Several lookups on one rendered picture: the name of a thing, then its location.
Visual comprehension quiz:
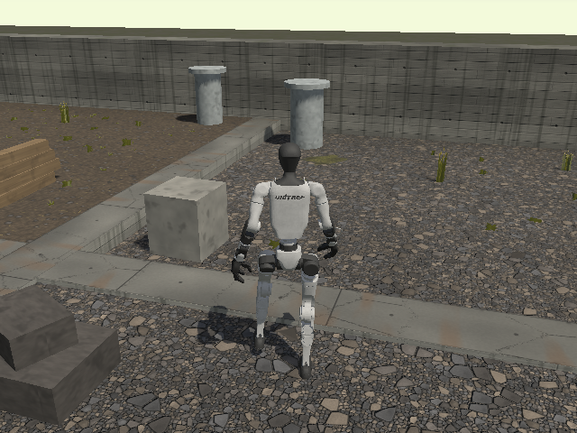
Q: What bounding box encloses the left robot upper arm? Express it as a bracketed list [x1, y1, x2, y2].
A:
[246, 181, 271, 233]

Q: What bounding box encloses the right robot upper arm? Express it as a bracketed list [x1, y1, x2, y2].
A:
[307, 181, 333, 230]

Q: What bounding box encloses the robot left thigh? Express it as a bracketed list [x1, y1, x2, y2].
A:
[258, 250, 277, 298]

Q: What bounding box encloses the robot left forearm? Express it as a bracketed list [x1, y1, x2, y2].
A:
[234, 218, 254, 262]

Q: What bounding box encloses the right robot hand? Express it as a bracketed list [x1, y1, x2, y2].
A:
[317, 243, 338, 259]

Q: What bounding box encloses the left robot hand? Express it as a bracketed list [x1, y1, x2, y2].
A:
[231, 259, 252, 283]

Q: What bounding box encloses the robot right forearm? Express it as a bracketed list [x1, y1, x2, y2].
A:
[323, 217, 337, 246]

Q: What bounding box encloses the robot head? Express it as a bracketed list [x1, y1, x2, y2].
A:
[274, 143, 305, 186]

